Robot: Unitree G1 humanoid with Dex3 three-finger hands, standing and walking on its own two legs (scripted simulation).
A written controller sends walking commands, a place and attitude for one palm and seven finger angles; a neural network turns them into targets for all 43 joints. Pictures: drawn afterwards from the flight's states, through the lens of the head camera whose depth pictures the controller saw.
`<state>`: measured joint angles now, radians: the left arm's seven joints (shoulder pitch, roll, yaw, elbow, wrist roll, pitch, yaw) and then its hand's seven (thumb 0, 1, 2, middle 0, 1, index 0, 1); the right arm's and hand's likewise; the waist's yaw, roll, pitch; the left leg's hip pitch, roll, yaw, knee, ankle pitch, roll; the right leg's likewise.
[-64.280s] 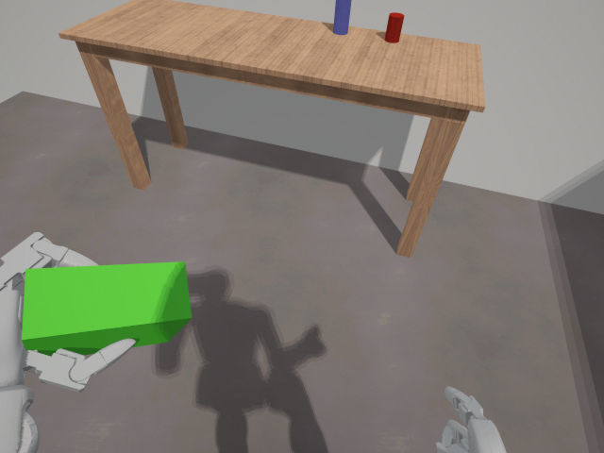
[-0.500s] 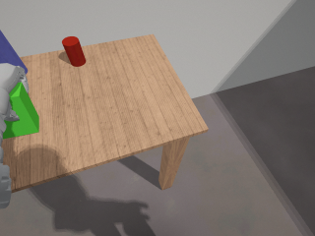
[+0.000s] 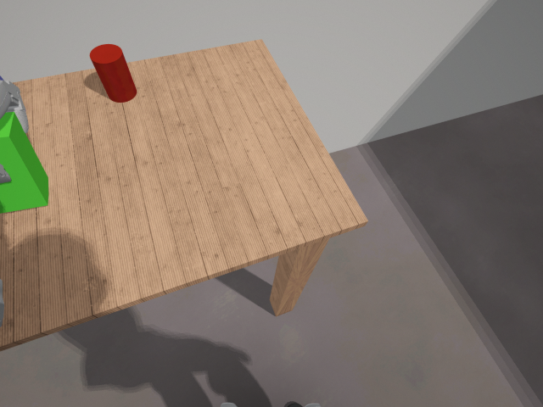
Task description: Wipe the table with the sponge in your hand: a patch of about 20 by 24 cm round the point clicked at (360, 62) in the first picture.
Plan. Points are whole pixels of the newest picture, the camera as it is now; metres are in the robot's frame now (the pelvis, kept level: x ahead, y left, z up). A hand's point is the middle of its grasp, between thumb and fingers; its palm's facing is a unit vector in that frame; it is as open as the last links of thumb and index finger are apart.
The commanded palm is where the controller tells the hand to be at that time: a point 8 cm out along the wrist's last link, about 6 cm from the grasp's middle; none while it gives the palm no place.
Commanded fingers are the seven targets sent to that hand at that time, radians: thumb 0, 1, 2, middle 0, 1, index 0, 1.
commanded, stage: wipe forward along the first lane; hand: left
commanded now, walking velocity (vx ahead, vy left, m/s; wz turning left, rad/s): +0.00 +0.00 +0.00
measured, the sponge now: out of the picture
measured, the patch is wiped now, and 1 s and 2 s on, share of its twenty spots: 0.15 0.15 0.40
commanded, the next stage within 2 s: slide across to the middle lane in 0.02 s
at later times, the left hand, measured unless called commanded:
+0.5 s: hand (41, 122) +0.48 +0.32 +0.10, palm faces -0.13 +0.05 -0.99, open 10.1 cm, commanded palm +0.48 +0.31 +0.15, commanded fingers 0.00 0.10 1.30 -1.20 -1.60 -1.20 -1.60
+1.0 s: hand (72, 115) +0.50 +0.28 +0.10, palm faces -0.16 +0.06 -0.98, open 10.1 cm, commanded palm +0.49 +0.28 +0.15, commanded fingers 0.00 0.10 1.30 -1.20 -1.60 -1.20 -1.60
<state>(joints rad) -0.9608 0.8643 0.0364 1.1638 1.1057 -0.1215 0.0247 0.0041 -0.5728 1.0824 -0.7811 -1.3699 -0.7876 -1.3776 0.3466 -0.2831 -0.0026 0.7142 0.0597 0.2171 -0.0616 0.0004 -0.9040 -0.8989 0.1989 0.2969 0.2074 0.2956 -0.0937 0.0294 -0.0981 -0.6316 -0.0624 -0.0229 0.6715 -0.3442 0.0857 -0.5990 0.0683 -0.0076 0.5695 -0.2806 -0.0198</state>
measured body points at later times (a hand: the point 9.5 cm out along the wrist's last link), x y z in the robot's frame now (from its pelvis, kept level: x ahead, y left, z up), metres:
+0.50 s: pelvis +0.01 -0.01 +0.01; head +0.10 -0.01 +0.45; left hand +0.49 +0.31 +0.16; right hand +0.01 -0.29 -0.12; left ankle -0.03 +0.06 -0.72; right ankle -0.02 -0.12 -0.72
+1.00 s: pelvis +0.01 -0.03 +0.01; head +0.10 -0.03 +0.45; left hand +0.50 +0.27 +0.16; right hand +0.00 -0.32 -0.12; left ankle -0.03 +0.05 -0.72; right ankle -0.02 -0.12 -0.72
